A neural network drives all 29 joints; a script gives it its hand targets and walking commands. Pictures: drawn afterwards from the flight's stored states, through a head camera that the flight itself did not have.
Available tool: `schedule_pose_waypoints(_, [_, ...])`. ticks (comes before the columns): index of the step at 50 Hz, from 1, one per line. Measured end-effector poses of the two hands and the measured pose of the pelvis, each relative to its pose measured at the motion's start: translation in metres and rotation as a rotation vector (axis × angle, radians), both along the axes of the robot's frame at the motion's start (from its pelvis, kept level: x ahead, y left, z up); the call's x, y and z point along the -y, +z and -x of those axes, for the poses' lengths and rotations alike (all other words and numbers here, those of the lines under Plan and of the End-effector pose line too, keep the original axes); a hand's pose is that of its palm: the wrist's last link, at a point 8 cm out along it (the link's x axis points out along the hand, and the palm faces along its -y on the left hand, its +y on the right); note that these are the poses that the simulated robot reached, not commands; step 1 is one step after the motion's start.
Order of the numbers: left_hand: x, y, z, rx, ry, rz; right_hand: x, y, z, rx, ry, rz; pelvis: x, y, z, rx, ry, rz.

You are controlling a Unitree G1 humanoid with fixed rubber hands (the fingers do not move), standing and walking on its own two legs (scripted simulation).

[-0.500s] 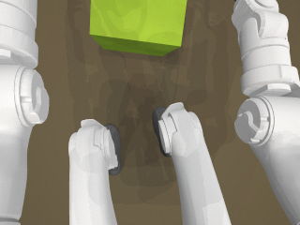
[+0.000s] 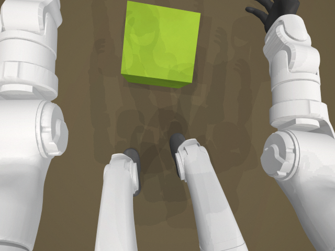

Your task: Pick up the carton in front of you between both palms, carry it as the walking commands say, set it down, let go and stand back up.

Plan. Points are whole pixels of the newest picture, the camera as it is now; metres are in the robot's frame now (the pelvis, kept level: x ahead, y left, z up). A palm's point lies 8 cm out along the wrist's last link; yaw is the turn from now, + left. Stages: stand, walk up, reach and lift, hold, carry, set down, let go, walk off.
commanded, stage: set down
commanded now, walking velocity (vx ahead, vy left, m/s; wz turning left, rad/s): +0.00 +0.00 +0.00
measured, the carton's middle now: (158, 53) +0.55 -0.07 -0.46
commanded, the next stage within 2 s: let go in 0.08 s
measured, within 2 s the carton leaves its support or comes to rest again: neither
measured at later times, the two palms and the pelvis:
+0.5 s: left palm (4, 50) +0.47 +0.15 +0.01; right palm out of the picture +0.42 -0.27 +0.02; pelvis +0.04 -0.02 +0.12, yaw +2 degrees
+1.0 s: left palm out of the picture +0.32 +0.21 +0.10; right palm out of the picture +0.26 -0.24 +0.12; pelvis +0.10 -0.01 +0.19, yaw -1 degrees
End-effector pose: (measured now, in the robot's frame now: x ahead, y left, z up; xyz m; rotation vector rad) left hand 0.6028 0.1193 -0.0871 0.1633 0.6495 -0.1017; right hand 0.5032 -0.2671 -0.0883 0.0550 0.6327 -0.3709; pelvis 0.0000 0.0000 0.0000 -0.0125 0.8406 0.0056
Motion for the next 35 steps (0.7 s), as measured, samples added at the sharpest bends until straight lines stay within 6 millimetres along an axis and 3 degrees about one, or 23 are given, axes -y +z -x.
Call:
schedule_pose_waypoints(7, [-0.004, 0.036, 0.005, -0.008, 0.006, 0.001, -0.003, 0.035, 0.002, -0.005, 0.018, 0.005, 0.001, 0.037, -0.005, 0.012, 0.002, -0.005])
schedule_pose_waypoints(11, [-0.009, 0.050, 0.017, -0.010, 0.027, -0.019, -0.005, 0.049, 0.009, -0.022, 0.066, 0.025, 0.002, 0.057, -0.010, 0.023, 0.002, -0.011])
schedule_pose_waypoints(23, [-0.028, 0.089, 0.118, -0.047, 0.166, -0.087, -0.004, 0.096, 0.076, -0.145, 0.289, 0.085, 0.015, 0.117, -0.040, 0.170, 0.009, -0.025])
schedule_pose_waypoints(35, [-0.041, 0.138, 0.187, -0.063, 0.143, -0.083, 0.004, 0.153, 0.154, -0.168, 0.302, 0.076, 0.024, 0.153, -0.069, 0.363, -0.008, -0.024])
